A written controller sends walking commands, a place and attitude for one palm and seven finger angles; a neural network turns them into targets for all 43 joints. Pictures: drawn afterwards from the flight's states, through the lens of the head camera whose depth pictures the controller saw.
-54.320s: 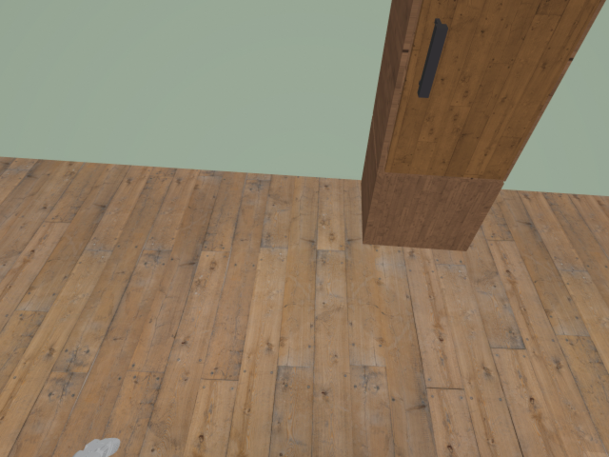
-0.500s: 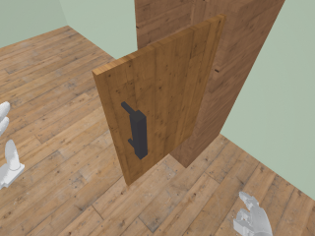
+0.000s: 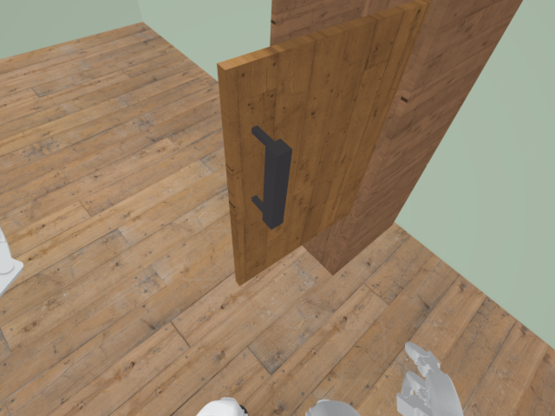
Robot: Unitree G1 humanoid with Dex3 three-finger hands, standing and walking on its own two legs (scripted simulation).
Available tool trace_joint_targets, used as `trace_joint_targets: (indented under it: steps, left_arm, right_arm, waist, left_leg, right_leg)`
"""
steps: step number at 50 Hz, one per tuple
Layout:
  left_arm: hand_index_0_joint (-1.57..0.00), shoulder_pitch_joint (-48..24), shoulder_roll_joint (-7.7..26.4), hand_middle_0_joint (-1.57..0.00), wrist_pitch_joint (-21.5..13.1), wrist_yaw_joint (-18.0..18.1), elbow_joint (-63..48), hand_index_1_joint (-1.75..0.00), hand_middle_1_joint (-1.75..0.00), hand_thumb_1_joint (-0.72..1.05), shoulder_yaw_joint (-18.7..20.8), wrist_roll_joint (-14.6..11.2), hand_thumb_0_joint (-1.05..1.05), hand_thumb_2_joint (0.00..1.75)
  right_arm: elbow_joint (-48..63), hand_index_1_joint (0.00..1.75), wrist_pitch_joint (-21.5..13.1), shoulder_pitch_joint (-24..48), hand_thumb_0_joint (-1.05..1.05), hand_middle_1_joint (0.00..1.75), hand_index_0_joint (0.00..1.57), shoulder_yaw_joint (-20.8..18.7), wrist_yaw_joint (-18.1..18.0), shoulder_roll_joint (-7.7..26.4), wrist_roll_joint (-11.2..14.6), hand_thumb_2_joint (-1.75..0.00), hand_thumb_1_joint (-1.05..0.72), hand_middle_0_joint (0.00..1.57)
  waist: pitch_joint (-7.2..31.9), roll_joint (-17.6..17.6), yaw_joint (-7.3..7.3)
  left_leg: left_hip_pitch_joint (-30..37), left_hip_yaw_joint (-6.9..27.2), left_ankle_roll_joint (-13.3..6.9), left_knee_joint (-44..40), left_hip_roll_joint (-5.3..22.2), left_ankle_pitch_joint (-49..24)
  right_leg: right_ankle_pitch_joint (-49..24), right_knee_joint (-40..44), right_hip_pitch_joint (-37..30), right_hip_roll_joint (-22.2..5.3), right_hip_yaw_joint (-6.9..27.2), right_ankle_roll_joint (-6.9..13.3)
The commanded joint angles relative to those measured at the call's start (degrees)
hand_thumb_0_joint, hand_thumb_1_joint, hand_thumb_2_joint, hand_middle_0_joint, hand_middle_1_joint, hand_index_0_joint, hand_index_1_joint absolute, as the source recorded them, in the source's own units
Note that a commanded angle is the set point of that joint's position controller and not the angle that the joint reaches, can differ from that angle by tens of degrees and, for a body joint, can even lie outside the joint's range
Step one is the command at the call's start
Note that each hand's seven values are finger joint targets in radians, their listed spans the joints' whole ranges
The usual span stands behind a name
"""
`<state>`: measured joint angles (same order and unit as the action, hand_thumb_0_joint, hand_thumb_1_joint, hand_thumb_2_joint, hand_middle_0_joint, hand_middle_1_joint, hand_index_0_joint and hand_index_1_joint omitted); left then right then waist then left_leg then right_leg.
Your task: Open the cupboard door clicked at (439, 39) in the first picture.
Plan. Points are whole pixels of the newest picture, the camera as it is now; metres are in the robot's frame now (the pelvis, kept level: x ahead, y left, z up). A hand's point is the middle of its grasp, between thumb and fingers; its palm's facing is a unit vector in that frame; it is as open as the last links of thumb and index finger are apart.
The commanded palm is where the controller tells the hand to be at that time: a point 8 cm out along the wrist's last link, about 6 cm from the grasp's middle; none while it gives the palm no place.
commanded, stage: step back with the hand held close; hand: left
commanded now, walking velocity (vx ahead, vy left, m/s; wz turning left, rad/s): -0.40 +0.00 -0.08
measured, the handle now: (266, 180) +0.45 +0.05 +0.07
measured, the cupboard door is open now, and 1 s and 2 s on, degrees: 87 87 87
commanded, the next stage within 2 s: stop stepping back and stand still in 0.04 s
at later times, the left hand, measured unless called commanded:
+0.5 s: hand (41, 353) +0.15 +0.22 +0.17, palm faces +0.34 -0.82 -0.45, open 7.4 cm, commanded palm +0.09 +0.26 +0.19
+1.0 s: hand out of the picture +0.08 +0.23 +0.17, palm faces +0.36 -0.81 -0.46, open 7.4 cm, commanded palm +0.02 +0.27 +0.19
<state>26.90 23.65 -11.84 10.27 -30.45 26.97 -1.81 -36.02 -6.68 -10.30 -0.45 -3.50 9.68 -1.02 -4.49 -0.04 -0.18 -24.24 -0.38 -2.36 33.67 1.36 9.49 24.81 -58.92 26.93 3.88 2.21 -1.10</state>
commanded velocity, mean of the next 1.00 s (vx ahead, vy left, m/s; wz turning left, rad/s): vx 0.01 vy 0.04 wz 0.00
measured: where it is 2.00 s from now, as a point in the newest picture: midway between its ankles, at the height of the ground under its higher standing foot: outside the picture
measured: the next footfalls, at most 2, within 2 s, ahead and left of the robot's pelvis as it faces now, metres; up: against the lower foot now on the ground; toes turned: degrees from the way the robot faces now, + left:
right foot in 0.20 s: -0.13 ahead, -0.12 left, +0.00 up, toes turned -4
left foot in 0.42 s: -0.02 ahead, +0.07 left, +0.00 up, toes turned -6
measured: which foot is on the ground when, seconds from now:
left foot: down 0.00-0.20, up 0.22-0.40, down 0.42-1.00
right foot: up 0.00-0.18, down 0.20-1.00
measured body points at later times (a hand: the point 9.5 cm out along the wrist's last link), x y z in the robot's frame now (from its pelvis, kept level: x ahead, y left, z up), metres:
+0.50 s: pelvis -0.08 -0.02 +0.01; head -0.08 -0.01 +0.46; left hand +0.12 +0.26 +0.19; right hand +0.04 -0.31 -0.07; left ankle -0.05 +0.07 -0.73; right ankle -0.15 -0.12 -0.73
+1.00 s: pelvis -0.14 -0.02 +0.01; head -0.14 -0.02 +0.46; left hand +0.05 +0.27 +0.20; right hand +0.00 -0.24 -0.08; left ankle -0.06 +0.07 -0.73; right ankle -0.17 -0.11 -0.73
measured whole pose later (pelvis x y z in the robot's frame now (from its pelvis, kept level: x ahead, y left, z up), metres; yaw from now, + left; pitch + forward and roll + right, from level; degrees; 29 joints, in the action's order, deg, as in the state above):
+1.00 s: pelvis -0.14 -0.02 +0.01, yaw -4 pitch -1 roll -1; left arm 30.4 22.4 -11.0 8.9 -24.8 22.9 -1.5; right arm -36.2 -8.1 -13.4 2.7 -4.0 9.4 -1.2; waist -0.5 -0.7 0.9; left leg -16.9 0.6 -1.7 22.7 -2.1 5.6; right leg 14.1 -23.8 8.9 2.5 -0.7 1.8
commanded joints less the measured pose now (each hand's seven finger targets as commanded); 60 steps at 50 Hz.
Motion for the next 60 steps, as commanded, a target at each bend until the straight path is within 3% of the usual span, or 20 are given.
trace_joint_targets:
  steps: [1,7,9,10,11,12,14,16,19,23,25,28,31,34,37,41,47,50,52,60]
  left_arm:
    - [-0.20,3.0,6.7,-0.20,-3.7,0.6,-15.1,-0.30,-0.30,0.90,2.8,-1.0,0.00,0.90]
    - [-0.20,3.5,9.9,-0.20,-2.5,-0.5,-14.0,-0.30,-0.30,0.90,3.9,-2.3,0.00,0.90]
    - [-0.20,7.0,13.4,-0.20,-2.9,-1.2,-13.4,-0.30,-0.30,0.90,7.0,-2.2,0.00,0.90]
    - [-0.20,6.6,14.9,-0.20,-3.3,-1.0,-12.8,-0.30,-0.30,0.90,7.9,-2.8,0.00,0.90]
    - [-0.20,6.5,15.6,-0.20,-3.4,-0.5,-10.2,-0.30,-0.30,0.90,8.8,-2.8,0.00,0.90]
    - [-0.20,7.4,12.5,-0.20,-2.5,-0.6,-8.2,-0.30,-0.30,0.90,6.1,-2.6,0.00,0.90]
    - [-0.20,7.7,13.3,-0.20,-1.2,-0.4,-7.2,-0.30,-0.30,0.90,7.7,-1.8,0.00,0.90]
    - [-0.20,6.6,11.3,-0.20,-0.8,0.0,-7.8,-0.30,-0.30,0.90,5.9,-1.3,0.00,0.90]
    - [-0.20,3.7,11.8,-0.20,-1.1,0.6,-8.3,-0.30,-0.30,0.90,5.0,-1.5,0.00,0.90]
    - [-0.20,5.5,12.0,-0.20,-2.4,0.7,-10.4,-0.30,-0.30,0.90,5.0,-0.7,0.00,0.90]
    - [-0.20,6.2,11.0,-0.20,-2.7,-0.1,-10.0,-0.30,-0.30,0.90,4.1,-0.5,0.00,0.90]
    - [-0.20,5.4,10.6,-0.20,-3.3,-0.1,-8.4,-0.30,-0.30,0.90,5.0,-0.5,0.00,0.90]
    - [-0.20,6.7,10.2,-0.20,-3.9,-0.3,-7.0,-0.30,-0.30,0.90,5.0,-1.0,0.00,0.90]
    - [-0.20,3.8,8.9,-0.20,-3.4,-0.3,-6.5,-0.30,-0.30,0.90,2.9,-0.9,0.00,0.90]
    - [-0.20,-1.8,9.0,-0.20,-3.4,-0.3,-5.5,-0.30,-0.30,0.90,1.7,-0.4,0.00,0.90]
    - [-0.20,-5.2,9.1,-0.20,-3.7,-0.2,-7.5,-0.30,-0.30,0.90,1.5,1.0,0.00,0.90]
    - [-0.20,3.6,8.7,-0.20,-2.8,-0.6,-6.3,-0.30,-0.30,0.90,2.3,0.5,0.00,0.90]
    - [-0.20,6.4,8.4,-0.20,-2.1,-0.9,-4.0,-0.30,-0.30,0.90,2.4,-0.5,0.00,0.90]
    - [-0.20,3.8,8.6,-0.20,-2.0,-0.7,-4.4,-0.30,-0.30,0.90,2.3,-0.7,0.00,0.90]
    - [-0.20,-4.3,9.8,-0.20,-2.9,-0.6,-7.2,-0.30,-0.30,0.90,1.1,0.3,0.00,0.90]
  right_arm:
    - [7.4,0.30,-4.6,3.0,0.00,0.30,0.20,-3.5,0.6,8.7,0.2,-0.90,-0.90,0.20]
    - [7.5,0.30,-3.1,4.3,0.00,0.30,0.20,-2.7,0.6,9.3,-0.3,-0.90,-0.90,0.20]
    - [9.0,0.30,-1.2,4.2,0.00,0.30,0.20,-2.4,0.7,8.4,0.1,-0.90,-0.90,0.20]
    - [9.8,0.30,-0.3,4.7,0.00,0.30,0.20,-1.9,0.6,7.6,0.5,-0.90,-0.90,0.20]
    - [9.4,0.30,-0.2,4.8,0.00,0.30,0.20,-1.6,0.4,7.7,0.5,-0.90,-0.90,0.20]
    - [9.6,0.30,-0.1,4.4,0.00,0.30,0.20,-1.7,0.1,7.8,1.7,-0.90,-0.90,0.20]
    - [10.4,0.30,0.1,5.3,0.00,0.30,0.20,-0.8,-0.4,7.5,1.9,-0.90,-0.90,0.20]
    - [10.4,0.30,0.1,5.2,0.00,0.30,0.20,-0.5,-1.2,7.7,1.6,-0.90,-0.90,0.20]
    - [9.6,0.30,-0.6,4.0,0.00,0.30,0.20,-1.4,-1.8,9.3,1.6,-0.90,-0.90,0.20]
    - [10.4,0.30,-0.9,1.6,0.00,0.30,0.20,-2.0,-1.2,10.5,1.5,-0.90,-0.90,0.20]
    - [9.8,0.30,-1.6,2.5,0.00,0.30,0.20,-1.9,-0.7,10.1,1.0,-0.90,-0.90,0.20]
    - [9.7,0.30,-2.2,2.7,0.00,0.30,0.20,-1.8,-0.9,10.5,0.9,-0.90,-0.90,0.20]
    - [9.8,0.30,-1.9,2.3,0.00,0.30,0.20,-2.5,-0.7,9.6,0.7,-0.90,-0.90,0.20]
    - [8.4,0.30,-1.6,1.5,0.00,0.30,0.20,-2.7,-0.9,10.0,0.8,-0.90,-0.90,0.20]
    - [7.8,0.30,-2.6,1.9,0.00,0.30,0.20,-2.1,-1.7,10.1,0.8,-0.90,-0.90,0.20]
    - [8.1,0.30,-4.3,2.9,0.00,0.30,0.20,-0.8,-2.7,9.5,0.3,-0.90,-0.90,0.20]
    - [8.8,0.30,-4.8,3.0,0.00,0.30,0.20,-0.6,-1.6,8.3,-0.1,-0.90,-0.90,0.20]
    - [8.1,0.30,-3.7,2.7,0.00,0.30,0.20,-1.6,-0.9,8.4,0.4,-0.90,-0.90,0.20]
    - [7.1,0.30,-3.1,2.3,0.00,0.30,0.20,-1.6,-1.0,8.6,0.6,-0.90,-0.90,0.20]
    - [8.1,0.30,-4.0,4.4,0.00,0.30,0.20,-0.8,-2.6,9.2,0.5,-0.90,-0.90,0.20]
  waist:
    - [13.2,-11.9,0.34]
    - [15.0,-13.6,-0.43]
    - [14.4,-5.1,-0.35]
    - [13.4,4.1,0.05]
    - [12.1,5.5,-0.68]
    - [12.6,12.1,-0.68]
    - [16.1,12.2,-0.15]
    - [13.1,6.0,0.38]
    - [12.4,5.7,0.98]
    - [15.1,-7.2,0.60]
    - [10.9,-11.1,0.09]
    - [4.9,-8.9,0.22]
    - [6.5,1.8,1.00]
    - [5.2,2.8,1.51]
    - [4.3,-0.8,1.35]
    - [3.6,-13.1,0.27]
    - [6.9,-7.4,-0.11]
    - [8.5,4.8,0.27]
    - [8.1,3.9,0.79]
    - [4.4,-6.6,0.16]
  left_leg:
    - [11.2,13.0,-6.3,-18.2,15.1,-3.7]
    - [14.0,6.3,-1.4,-19.2,11.6,-5.4]
    - [14.4,-0.7,2.1,-10.1,4.4,1.2]
    - [13.0,-4.0,3.9,0.4,0.7,5.9]
    - [6.9,-2.2,3.8,9.8,-0.1,10.5]
    - [-2.1,0.1,3.3,16.3,-2.4,13.0]
    - [-5.3,-0.3,2.5,14.3,-1.2,11.2]
    - [-1.4,-2.3,1.8,6.2,-1.4,8.5]
    - [9.3,-2.7,0.4,-6.7,-1.1,-4.1]
    - [20.6,5.5,-2.6,-6.4,5.8,-35.2]
    - [11.5,9.7,-2.3,-13.3,8.5,-19.3]
    - [0.3,9.3,-1.7,-16.6,7.1,5.1]
    - [5.6,3.7,1.4,-5.8,0.9,8.7]
    - [11.1,2.5,2.2,4.3,-0.5,6.5]
    - [13.1,4.8,1.4,-7.4,1.5,2.5]
    - [2.9,18.8,-0.5,-28.4,9.0,27.2]
    - [3.2,9.2,1.2,-22.4,3.9,16.5]
    - [11.0,3.8,2.0,-7.1,0.2,5.2]
    - [12.8,3.5,2.0,-2.2,-0.1,1.7]
    - [11.7,10.1,0.4,-18.4,4.5,9.4]
  right_leg:
    - [4.6,4.4,-3.7,-1.2,-1.8,0.1]
    - [-3.9,35.1,-16.1,-0.1,-5.8,1.5]
    - [-15.0,46.6,-16.0,-6.4,-1.2,3.4]
    - [-20.2,47.7,-10.6,-14.8,7.0,5.8]
    - [-27.4,46.5,-9.0,-21.0,10.7,7.8]
    - [-45.2,40.4,-16.6,-19.9,9.3,6.3]
    - [-59.7,32.9,-25.7,-18.5,5.0,5.0]
    - [-57.3,32.3,-24.8,-18.0,4.4,6.2]
    - [-51.7,30.4,-22.0,-15.3,2.5,2.7]
    - [-30.7,25.3,-14.5,-6.6,-2.0,-0.8]
    - [-4.8,26.5,-15.9,-4.5,-3.5,0.0]
    - [-7.1,33.7,-20.0,-4.9,-3.0,1.4]
    - [-1.5,44.1,-13.4,-11.2,6.9,4.7]
    - [0.1,47.0,-3.8,-16.1,11.0,7.6]
    - [-4.9,41.3,-7.3,-9.1,3.3,3.4]
    - [-4.4,27.5,-17.0,-1.4,-2.0,0.3]
    - [-7.8,39.0,-22.7,-3.4,-1.8,1.9]
    - [-4.5,48.1,-12.9,-9.8,7.3,4.4]
    - [-9.4,47.0,-9.6,-12.0,7.9,5.6]
    - [-7.0,41.0,-13.0,-4.1,0.7,1.3]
